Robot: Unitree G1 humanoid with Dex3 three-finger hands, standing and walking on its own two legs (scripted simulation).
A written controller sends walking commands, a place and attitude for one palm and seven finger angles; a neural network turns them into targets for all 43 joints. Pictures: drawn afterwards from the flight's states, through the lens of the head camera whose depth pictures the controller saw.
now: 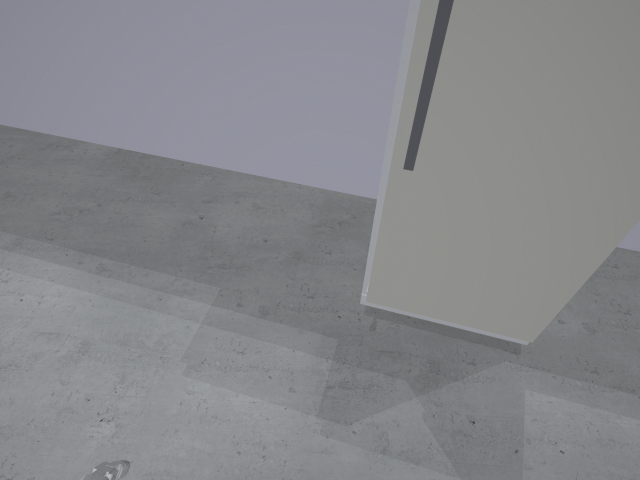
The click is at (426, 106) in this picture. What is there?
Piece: fridge door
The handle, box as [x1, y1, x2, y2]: [403, 0, 453, 170]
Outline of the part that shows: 453,0 439,0 403,168 412,170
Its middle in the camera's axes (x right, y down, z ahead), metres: +0.20 -0.34 +0.68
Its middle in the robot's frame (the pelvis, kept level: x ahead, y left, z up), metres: +0.77 -0.16 +0.21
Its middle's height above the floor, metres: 0.98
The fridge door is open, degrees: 0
